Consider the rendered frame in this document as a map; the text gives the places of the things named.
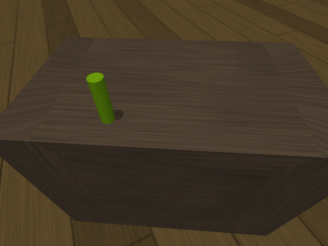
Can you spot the can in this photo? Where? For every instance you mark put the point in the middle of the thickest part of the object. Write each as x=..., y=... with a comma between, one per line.
x=99, y=91

